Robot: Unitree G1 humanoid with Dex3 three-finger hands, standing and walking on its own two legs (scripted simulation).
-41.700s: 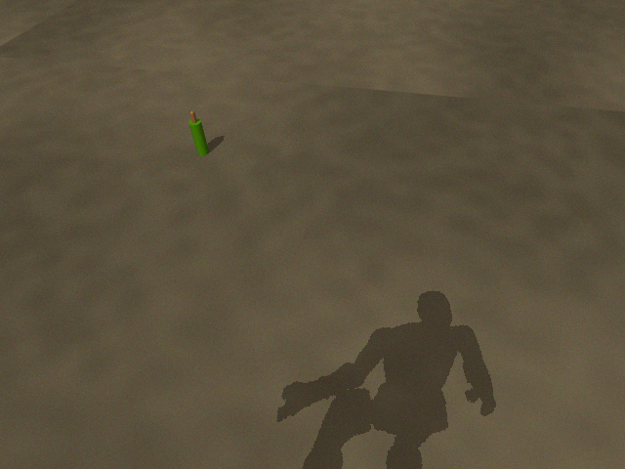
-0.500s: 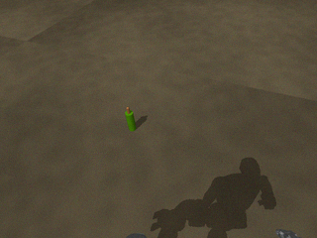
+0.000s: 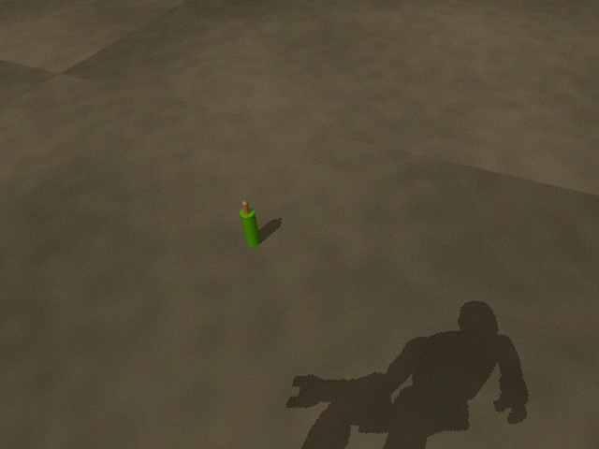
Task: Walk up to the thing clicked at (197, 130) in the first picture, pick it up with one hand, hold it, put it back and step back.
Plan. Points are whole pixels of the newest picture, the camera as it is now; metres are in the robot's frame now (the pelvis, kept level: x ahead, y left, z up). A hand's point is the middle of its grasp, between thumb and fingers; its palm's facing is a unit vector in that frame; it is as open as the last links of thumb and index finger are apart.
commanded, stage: step back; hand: left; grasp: from the side
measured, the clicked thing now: (249, 223) +1.04 +0.24 -0.64
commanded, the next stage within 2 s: stand in 0.28 s
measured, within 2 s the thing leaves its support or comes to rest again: neither
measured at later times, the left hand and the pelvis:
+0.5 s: hand out of the picture +0.11 +0.28 -0.14, palm faces +0.03 -0.95 -0.32, open 7.4 cm; pelvis +0.03 +0.02 +0.01, yaw +2 degrees
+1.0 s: hand out of the picture +0.08 +0.27 -0.14, palm faces -0.01 -0.94 -0.34, open 7.4 cm; pelvis +0.02 +0.02 +0.02, yaw +2 degrees
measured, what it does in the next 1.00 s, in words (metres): steps on the spot: left foot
